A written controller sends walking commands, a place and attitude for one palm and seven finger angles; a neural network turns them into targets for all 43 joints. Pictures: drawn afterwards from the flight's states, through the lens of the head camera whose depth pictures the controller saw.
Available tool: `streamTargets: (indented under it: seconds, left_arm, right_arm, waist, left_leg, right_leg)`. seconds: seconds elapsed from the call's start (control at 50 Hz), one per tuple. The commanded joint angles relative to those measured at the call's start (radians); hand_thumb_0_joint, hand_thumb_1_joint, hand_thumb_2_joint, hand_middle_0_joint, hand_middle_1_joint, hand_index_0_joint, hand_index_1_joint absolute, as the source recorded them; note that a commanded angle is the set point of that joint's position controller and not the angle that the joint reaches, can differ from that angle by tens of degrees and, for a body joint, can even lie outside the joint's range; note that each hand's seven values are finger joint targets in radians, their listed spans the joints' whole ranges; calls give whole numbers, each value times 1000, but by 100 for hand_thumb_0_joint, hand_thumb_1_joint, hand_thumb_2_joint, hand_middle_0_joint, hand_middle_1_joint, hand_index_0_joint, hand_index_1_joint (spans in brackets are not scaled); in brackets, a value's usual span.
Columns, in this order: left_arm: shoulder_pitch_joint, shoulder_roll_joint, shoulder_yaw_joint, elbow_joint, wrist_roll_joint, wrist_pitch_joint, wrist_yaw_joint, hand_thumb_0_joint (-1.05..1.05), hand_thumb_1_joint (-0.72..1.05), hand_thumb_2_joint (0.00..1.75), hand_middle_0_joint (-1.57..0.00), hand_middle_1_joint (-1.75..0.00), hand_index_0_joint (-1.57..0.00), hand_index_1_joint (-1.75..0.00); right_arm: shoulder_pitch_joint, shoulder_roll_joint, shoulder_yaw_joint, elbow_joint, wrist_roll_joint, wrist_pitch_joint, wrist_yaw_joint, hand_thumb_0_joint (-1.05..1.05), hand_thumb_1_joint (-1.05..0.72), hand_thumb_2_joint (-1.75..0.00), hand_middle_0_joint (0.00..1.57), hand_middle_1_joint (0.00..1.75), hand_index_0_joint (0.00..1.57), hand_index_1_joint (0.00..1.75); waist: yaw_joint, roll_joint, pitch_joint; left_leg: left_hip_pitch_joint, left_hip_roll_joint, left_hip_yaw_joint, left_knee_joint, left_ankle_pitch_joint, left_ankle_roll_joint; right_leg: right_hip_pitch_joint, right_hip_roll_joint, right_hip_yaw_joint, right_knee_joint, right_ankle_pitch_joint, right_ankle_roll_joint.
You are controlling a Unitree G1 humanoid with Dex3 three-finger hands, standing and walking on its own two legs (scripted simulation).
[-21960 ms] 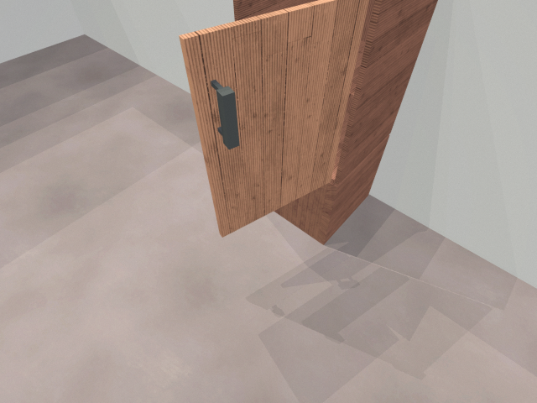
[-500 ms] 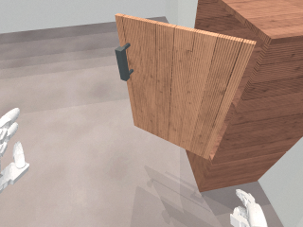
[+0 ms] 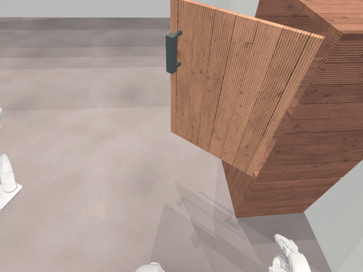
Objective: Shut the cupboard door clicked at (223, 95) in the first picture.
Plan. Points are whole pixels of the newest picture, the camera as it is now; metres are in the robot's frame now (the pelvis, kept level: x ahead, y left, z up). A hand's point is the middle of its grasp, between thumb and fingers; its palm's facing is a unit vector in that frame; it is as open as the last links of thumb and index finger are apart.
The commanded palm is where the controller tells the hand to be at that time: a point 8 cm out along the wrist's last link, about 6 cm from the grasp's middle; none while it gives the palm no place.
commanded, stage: step back with the hand held close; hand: left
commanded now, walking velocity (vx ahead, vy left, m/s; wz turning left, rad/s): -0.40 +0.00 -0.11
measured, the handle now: (175, 51) +0.74 +0.09 +0.11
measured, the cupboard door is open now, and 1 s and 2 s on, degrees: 50 50 50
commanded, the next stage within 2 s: stop stepping back and stand still in 0.34 s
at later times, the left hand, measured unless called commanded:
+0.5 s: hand out of the picture +0.10 +0.26 +0.20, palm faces +0.39 -0.82 -0.41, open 7.4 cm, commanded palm +0.06 +0.31 +0.19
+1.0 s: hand out of the picture +0.05 +0.31 +0.19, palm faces +0.37 -0.86 -0.36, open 7.4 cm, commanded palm -0.03 +0.34 +0.19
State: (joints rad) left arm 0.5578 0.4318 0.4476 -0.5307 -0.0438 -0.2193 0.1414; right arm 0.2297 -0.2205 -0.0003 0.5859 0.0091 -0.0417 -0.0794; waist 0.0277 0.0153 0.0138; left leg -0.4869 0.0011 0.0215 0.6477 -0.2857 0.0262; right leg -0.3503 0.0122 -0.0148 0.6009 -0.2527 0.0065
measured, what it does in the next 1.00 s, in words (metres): walks backwards: right foot, then left foot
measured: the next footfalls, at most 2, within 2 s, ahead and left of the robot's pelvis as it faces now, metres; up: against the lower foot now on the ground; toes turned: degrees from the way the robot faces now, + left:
right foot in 0.38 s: -0.13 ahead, -0.10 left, +0.00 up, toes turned -2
left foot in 0.50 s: +0.08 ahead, +0.10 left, +0.00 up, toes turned +2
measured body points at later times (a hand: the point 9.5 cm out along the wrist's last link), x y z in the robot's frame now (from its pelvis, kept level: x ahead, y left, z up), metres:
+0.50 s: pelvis -0.10 +0.02 +0.00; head -0.11 +0.04 +0.45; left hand +0.07 +0.30 +0.22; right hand +0.07 -0.21 -0.07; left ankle +0.04 +0.10 -0.72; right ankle -0.17 -0.10 -0.72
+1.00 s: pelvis -0.20 +0.06 +0.02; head -0.22 +0.10 +0.46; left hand +0.03 +0.35 +0.21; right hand -0.11 -0.18 -0.07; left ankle -0.11 +0.14 -0.72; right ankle -0.21 -0.05 -0.67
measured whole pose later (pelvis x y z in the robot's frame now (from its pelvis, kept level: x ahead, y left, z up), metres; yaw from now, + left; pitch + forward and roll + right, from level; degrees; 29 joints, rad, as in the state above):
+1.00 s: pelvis -0.20 +0.06 +0.02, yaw -7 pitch -2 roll -3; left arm 0.42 0.44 0.44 -0.44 -0.03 -0.14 0.17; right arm 0.29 -0.14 0.03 0.68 0.00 -0.10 -0.05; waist -0.04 -0.04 -0.02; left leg -0.33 0.01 0.00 0.52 -0.20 0.02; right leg -0.41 0.06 -0.04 0.94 -0.40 -0.01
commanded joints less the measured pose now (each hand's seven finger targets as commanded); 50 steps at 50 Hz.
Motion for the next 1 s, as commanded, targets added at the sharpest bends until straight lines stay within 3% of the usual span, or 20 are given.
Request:
streamTargets:
  seconds: [0.0,0.08,0.14,0.28,0.32,0.36,0.38,0.44,0.48,0.54,0.6,0.66,0.68,0.72,0.78,0.8,0.82,0.84,0.92,0.98]
  left_arm:
    - [-140,200,91,-177,-5,-64,51,0,90,90,-20,-30,-20,-30]
    - [-182,201,87,-131,-6,-74,53,0,90,90,-20,-30,-20,-30]
    - [-159,193,141,-106,15,-101,43,0,90,90,-20,-30,-20,-30]
    - [14,191,135,-221,-51,-99,11,0,90,90,-20,-30,-20,-30]
    - [3,210,141,-249,-49,-108,14,0,90,90,-20,-30,-20,-30]
    - [-95,243,139,-259,-41,-121,27,0,90,90,-20,-30,-20,-30]
    - [-173,272,139,-263,-30,-126,41,0,90,90,-20,-30,-20,-30]
    - [-183,245,108,-200,-23,-69,39,0,90,90,-20,-30,-20,-30]
    - [-186,208,86,-122,-24,-36,33,0,90,90,-20,-30,-20,-30]
    - [-125,168,73,5,-23,-14,26,0,90,90,-20,-30,-20,-30]
    - [-85,163,73,-51,-26,7,19,0,90,90,-20,-30,-20,-30]
    - [-37,224,93,-196,-25,-11,11,0,90,90,-20,-30,-20,-30]
    - [-49,238,99,-265,-23,-14,17,0,90,90,-20,-30,-20,-30]
    - [-100,257,126,-332,-12,-21,35,0,90,90,-20,-30,-20,-30]
    - [-240,204,83,-217,7,-20,65,0,90,90,-20,-30,-20,-30]
    - [-289,174,64,-198,4,-26,70,0,90,90,-20,-30,-20,-30]
    - [-373,183,44,-204,22,-25,68,0,90,90,-20,-30,-20,-30]
    - [-390,195,70,-145,33,-29,66,0,90,90,-20,-30,-20,-30]
    - [-146,189,79,-165,22,-3,31,0,90,90,-20,-30,-20,-30]
    - [17,155,49,-258,6,1,27,0,90,90,-20,-30,-20,-30]
  right_arm:
    - [-76,-104,-44,-110,-10,-57,-8,0,-90,-90,20,30,20,30]
    - [-99,-130,-43,-115,1,-68,-26,0,-90,-90,20,30,20,30]
    - [-139,-158,-51,-124,-5,-92,-34,0,-90,-90,20,30,20,30]
    - [-141,-113,-59,-124,0,-120,22,0,-90,-90,20,30,20,30]
    - [-107,-105,-55,-92,-10,-117,29,0,-90,-90,20,30,20,30]
    - [-105,-78,-38,-65,-15,-111,22,0,-90,-90,20,30,20,30]
    - [-115,-74,-29,-57,-20,-115,12,0,-90,-90,20,30,20,30]
    - [-103,-99,-50,-64,-5,-111,-24,0,-90,-90,20,30,20,30]
    - [-105,-117,-46,-68,1,-92,-28,0,-90,-90,20,30,20,30]
    - [-104,-118,-35,-98,2,-83,-22,0,-90,-90,20,30,20,30]
    - [-95,-119,-41,-137,6,-67,-13,0,-90,-90,20,30,20,30]
    - [-59,-95,-57,-131,0,-62,-2,0,-90,-90,20,30,20,30]
    - [-59,-103,-65,-111,-7,-56,-1,0,-90,-90,20,30,20,30]
    - [-51,-106,-56,-90,-14,-59,1,0,-90,-90,20,30,20,30]
    - [-35,-119,-26,-56,-27,-84,-16,0,-90,-90,20,30,20,30]
    - [-24,-157,-40,-49,-21,-107,-19,0,-90,-90,20,30,20,30]
    - [-29,-159,-48,-76,-11,-125,-18,0,-90,-90,20,30,20,30]
    - [-48,-154,-52,-79,-11,-132,-18,0,-90,-90,20,30,20,30]
    - [-98,-112,-49,-81,-10,-123,17,0,-90,-90,20,30,20,30]
    - [-119,-95,-30,-108,-17,-94,30,0,-90,-90,20,30,20,30]
  waist:
    - [-49,-129,-103]
    - [-49,21,-21]
    - [-17,282,-56]
    - [-2,227,-213]
    - [-20,174,-218]
    - [-31,-70,-196]
    - [-40,-99,-185]
    - [-59,-88,-244]
    - [-48,68,-184]
    - [-40,148,-22]
    - [-30,175,-7]
    - [-41,-136,-97]
    - [-42,-234,-91]
    - [-49,-200,-85]
    - [-79,185,-7]
    - [-78,386,18]
    - [-77,433,85]
    - [-60,298,126]
    - [-19,200,-60]
    - [-18,249,-87]
  left_leg:
    - [211,17,-17,68,-50,-31]
    - [117,101,-130,-199,-174,11]
    - [-348,329,-378,-559,-587,113]
    - [60,235,-122,-431,-230,-2]
    - [164,192,-63,-316,-126,-38]
    - [317,104,32,-43,20,-81]
    - [366,82,54,20,40,-81]
    - [449,84,27,-43,406,-32]
    - [413,142,-30,-146,416,-8]
    - [181,156,-140,-398,-307,-29]
    - [28,103,-92,-474,-489,-97]
    - [286,-44,86,85,-84,-91]
    - [303,-41,25,328,-31,-77]
    - [195,16,-44,435,-70,-56]
    - [186,68,-82,-196,-134,-22]
    - [147,196,-345,-425,-331,13]
    - [71,306,-548,-536,-491,52]
    - [26,320,-566,-550,-493,106]
    - [65,223,-361,-550,-499,-46]
    - [12,191,-209,-544,-427,-16]
  right_leg:
    - [-184,-236,265,-300,-128,-102]
    - [-173,-65,114,-191,-237,-21]
    - [286,96,10,294,-124,18]
    - [166,78,-55,-19,-269,-24]
    - [100,-5,41,-215,-214,-41]
    - [-108,-206,286,-349,-19,-109]
    - [-157,-272,270,-342,197,-111]
    - [-72,-144,118,-134,522,-2]
    - [-40,-41,56,-132,269,28]
    - [-8,26,17,-215,-308,-25]
    - [103,86,-61,-181,-393,-65]
    - [-156,-137,165,-382,-487,-150]
    - [-296,-256,281,-418,-531,-211]
    - [-269,-309,284,-373,-470,-243]
    - [-114,-102,7,3,-314,-64]
    - [-140,0,-47,231,-309,-18]
    - [-182,27,-13,398,-297,-5]
    - [-187,24,31,449,-228,-6]
    - [-33,52,-19,404,-122,-18]
    - [148,86,-106,183,-153,-29]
